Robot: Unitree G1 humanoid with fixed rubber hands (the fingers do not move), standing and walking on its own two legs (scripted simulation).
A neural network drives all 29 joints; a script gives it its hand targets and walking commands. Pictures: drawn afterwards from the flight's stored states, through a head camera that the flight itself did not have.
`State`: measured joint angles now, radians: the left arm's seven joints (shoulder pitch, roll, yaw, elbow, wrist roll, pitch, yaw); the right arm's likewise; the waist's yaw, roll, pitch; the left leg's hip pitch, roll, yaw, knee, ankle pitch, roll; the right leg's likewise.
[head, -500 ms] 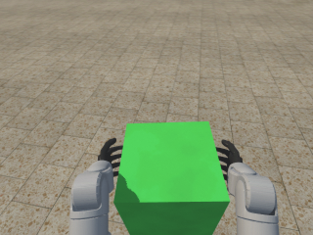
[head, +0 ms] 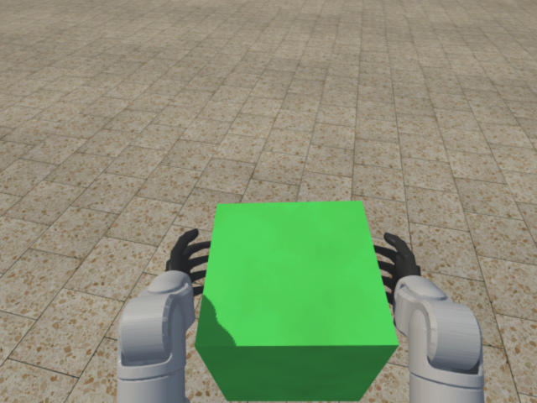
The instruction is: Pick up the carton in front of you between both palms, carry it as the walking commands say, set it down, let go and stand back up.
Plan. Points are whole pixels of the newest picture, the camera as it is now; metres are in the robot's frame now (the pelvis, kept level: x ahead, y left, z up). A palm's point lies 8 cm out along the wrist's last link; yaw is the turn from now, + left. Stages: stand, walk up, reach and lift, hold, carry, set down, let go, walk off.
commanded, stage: carry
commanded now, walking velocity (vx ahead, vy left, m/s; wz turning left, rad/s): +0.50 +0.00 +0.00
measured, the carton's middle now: (290, 306) +0.27 +0.00 +0.02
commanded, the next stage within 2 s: none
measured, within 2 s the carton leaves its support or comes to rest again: neither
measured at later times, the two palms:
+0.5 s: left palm (230, 162) +0.53 +0.13 +0.09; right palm (383, 171) +0.53 -0.17 +0.08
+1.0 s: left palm (241, 92) +0.86 +0.14 +0.08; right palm (353, 96) +0.85 -0.16 +0.09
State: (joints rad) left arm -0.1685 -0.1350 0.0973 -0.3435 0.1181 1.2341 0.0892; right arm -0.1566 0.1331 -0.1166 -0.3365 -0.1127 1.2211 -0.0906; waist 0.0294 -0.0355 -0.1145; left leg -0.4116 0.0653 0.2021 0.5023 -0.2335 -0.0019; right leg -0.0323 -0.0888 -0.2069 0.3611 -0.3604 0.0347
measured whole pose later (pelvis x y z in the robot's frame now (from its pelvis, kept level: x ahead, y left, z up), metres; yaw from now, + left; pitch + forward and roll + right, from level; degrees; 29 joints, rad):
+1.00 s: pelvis +0.59 +0.00 -0.02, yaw -2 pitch +2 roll +1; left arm -0.16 -0.13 0.11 -0.40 0.11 1.23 0.08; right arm -0.16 0.13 -0.10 -0.39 -0.11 1.22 -0.10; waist -0.01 -0.03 -0.09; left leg -0.47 0.05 0.23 0.50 -0.05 0.06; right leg 0.06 -0.11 -0.19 0.46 -0.50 0.06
